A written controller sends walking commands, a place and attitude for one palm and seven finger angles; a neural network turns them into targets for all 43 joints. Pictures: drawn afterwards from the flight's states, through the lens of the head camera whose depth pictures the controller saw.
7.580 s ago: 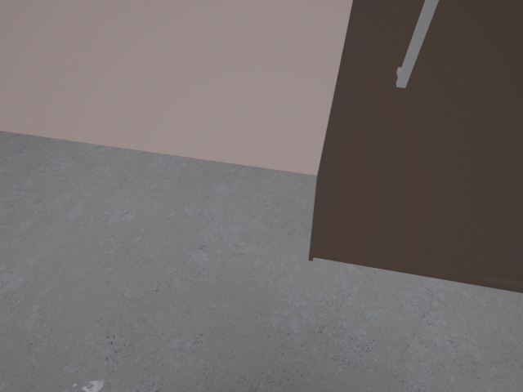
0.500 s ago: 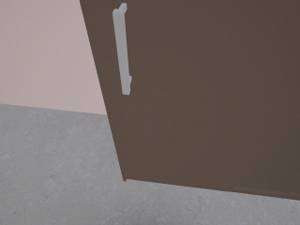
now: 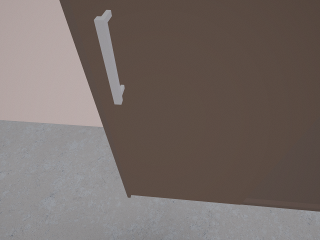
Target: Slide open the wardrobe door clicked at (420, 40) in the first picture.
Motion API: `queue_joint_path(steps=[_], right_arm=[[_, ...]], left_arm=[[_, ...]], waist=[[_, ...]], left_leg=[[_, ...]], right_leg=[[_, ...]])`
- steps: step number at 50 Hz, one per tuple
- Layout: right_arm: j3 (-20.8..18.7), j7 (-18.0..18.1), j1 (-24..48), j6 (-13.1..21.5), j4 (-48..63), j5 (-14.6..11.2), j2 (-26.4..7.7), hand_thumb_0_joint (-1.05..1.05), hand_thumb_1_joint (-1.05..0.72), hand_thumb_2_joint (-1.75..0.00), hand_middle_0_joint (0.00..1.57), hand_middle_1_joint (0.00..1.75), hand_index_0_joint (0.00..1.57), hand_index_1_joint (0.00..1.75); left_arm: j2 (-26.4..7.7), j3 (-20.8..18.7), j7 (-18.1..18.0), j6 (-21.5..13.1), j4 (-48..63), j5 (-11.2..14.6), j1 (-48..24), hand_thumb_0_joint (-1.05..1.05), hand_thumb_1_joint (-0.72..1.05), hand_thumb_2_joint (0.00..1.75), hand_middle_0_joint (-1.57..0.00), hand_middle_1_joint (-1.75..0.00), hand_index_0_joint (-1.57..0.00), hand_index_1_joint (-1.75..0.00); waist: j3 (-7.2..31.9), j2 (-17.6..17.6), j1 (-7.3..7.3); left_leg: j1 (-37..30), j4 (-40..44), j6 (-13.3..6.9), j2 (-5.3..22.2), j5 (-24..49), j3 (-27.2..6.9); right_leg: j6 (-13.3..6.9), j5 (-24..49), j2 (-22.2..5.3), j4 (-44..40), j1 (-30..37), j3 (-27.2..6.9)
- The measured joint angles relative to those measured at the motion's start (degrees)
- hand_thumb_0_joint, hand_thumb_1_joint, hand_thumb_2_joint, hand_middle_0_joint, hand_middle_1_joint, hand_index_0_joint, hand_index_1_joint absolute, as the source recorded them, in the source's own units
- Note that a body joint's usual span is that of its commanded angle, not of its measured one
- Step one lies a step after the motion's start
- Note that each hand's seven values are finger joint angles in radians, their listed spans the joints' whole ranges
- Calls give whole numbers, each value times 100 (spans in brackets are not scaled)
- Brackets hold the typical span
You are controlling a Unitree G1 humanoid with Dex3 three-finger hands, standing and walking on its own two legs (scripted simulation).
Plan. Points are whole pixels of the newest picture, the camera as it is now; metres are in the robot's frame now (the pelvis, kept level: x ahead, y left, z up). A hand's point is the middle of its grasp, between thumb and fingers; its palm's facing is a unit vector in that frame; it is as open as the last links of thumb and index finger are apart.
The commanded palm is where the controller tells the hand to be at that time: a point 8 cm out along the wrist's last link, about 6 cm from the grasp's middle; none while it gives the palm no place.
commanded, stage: come to a stop and stand still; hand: left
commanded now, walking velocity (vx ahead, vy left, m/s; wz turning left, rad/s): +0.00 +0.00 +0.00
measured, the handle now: (113, 62) +0.46 +0.14 +0.22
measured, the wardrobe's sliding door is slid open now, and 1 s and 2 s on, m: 0.00 0.00 0.00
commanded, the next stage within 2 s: look again from close up in 1.82 s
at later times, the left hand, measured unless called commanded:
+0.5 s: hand out of the picture -0.02 +0.14 -0.18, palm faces +0.07 -0.99 -0.15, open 7.4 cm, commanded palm none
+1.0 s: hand out of the picture +0.03 +0.26 -0.17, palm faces +0.02 -0.97 -0.26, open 7.4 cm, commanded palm none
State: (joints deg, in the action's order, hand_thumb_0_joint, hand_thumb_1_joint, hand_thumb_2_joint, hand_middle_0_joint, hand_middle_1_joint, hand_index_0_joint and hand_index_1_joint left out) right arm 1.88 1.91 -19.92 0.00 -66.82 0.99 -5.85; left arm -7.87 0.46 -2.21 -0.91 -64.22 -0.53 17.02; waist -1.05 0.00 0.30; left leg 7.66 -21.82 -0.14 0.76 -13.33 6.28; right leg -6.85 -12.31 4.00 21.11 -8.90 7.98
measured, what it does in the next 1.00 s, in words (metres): shifts its weight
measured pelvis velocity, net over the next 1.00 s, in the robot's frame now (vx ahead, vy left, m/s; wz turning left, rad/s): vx -0.02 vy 0.06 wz -0.02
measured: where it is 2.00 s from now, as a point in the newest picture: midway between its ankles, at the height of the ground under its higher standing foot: outside the picture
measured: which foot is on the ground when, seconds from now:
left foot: down 0.00-1.00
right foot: down 0.00-1.00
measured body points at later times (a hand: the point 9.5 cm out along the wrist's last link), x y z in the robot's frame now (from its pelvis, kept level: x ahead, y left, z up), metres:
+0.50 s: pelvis +0.01 -0.01 +0.00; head +0.01 -0.01 +0.45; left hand -0.03 +0.19 -0.16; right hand -0.02 -0.20 -0.17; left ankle -0.02 +0.12 -0.74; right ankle +0.00 -0.03 -0.74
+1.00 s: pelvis -0.02 +0.06 -0.01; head -0.04 +0.06 +0.44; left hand +0.03 +0.31 -0.15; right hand +0.00 -0.18 -0.16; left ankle +0.00 +0.14 -0.74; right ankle +0.00 -0.03 -0.74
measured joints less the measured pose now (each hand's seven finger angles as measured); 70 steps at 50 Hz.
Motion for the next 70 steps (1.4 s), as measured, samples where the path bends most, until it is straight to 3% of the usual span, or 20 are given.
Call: queue_joint_path(steps=[26,31,38,42,49,55,58,65,70], right_arm=[[-39,102,60,63,129,-21,42,0,-91,-90,20,30,20,30],[-260,105,-3,53,654,-2,-157,0,-91,-90,20,30,20,30],[-406,27,105,-120,805,-14,-438,0,-91,-90,20,30,20,30],[-381,-15,179,-50,811,9,-506,0,-91,-90,20,30,20,30],[-217,-47,191,62,803,34,-495,0,-91,-90,20,30,20,30],[-138,-59,188,48,728,47,-388,0,-91,-90,20,30,20,30],[-150,-24,152,29,703,52,-317,0,-91,-90,20,30,20,30],[-239,104,11,25,615,80,-297,0,-90,-90,21,30,20,30],[-302,115,-68,9,498,86,-354,0,-90,-90,21,30,20,30]], left_arm=[[208,1,-15,-41,-122,-7,303,0,91,89,-20,-30,-20,-30],[160,-17,-70,-39,163,-27,328,0,91,89,-20,-30,-20,-30],[-32,-140,-71,-48,393,-116,275,0,91,89,-20,-30,-20,-30],[-212,-180,-32,-3,463,-108,118,0,91,89,-20,-30,-20,-30],[-408,-145,-7,30,646,-64,-132,0,91,89,-20,-30,-20,-30],[-360,-93,15,108,672,-75,-71,0,91,90,-20,-30,-20,-30],[-283,-84,68,224,636,-121,72,0,91,90,-20,-30,-20,-30],[-57,-159,197,472,577,-167,260,0,91,90,-20,-30,-20,-30],[51,-189,194,470,597,-157,167,1,91,90,-20,-30,-20,-30]], waist=[[62,37,72],[-18,-158,-60],[142,-325,-68],[187,-225,-89],[193,-95,-43],[159,-49,-49],[165,-4,-63],[38,-27,-146],[-81,-99,-187]], left_leg=[[-74,-73,78,117,-126,-46],[274,-687,-4,107,-384,-207],[630,-1466,-150,160,-629,-556],[503,-1213,-49,72,-490,-495],[371,-707,-283,-177,-150,-286],[353,-467,-448,-349,15,-153],[346,-362,-515,-410,66,-55],[327,-234,-564,-346,142,36],[380,-329,-475,-171,117,-11]], right_leg=[[-17,-1,129,-196,199,23],[-18,-195,89,304,-75,102],[34,-297,119,603,-128,90],[154,-297,-8,692,-138,8],[389,-69,-252,532,-191,-184],[550,25,-420,540,-308,-314],[588,-292,-479,791,-472,-425],[721,-1000,-580,2184,-1086,-672],[769,-847,-714,1688,-994,-613]])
